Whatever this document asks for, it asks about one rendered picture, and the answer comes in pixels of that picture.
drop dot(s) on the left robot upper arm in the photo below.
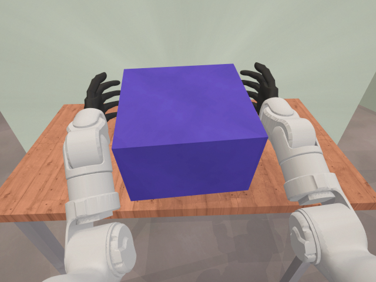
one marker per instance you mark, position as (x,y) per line
(102,253)

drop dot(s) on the table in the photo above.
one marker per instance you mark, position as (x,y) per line
(37,190)

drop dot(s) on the right robot upper arm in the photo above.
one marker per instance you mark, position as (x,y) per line
(331,238)

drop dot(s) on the left robot forearm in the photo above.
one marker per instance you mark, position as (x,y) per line
(88,171)

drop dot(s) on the carton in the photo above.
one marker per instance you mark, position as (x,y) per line
(186,130)

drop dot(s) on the robot right hand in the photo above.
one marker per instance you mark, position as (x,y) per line
(265,87)

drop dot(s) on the robot left hand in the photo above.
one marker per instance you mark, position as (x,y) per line
(95,98)

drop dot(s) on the right robot forearm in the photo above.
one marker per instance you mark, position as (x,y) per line
(306,174)

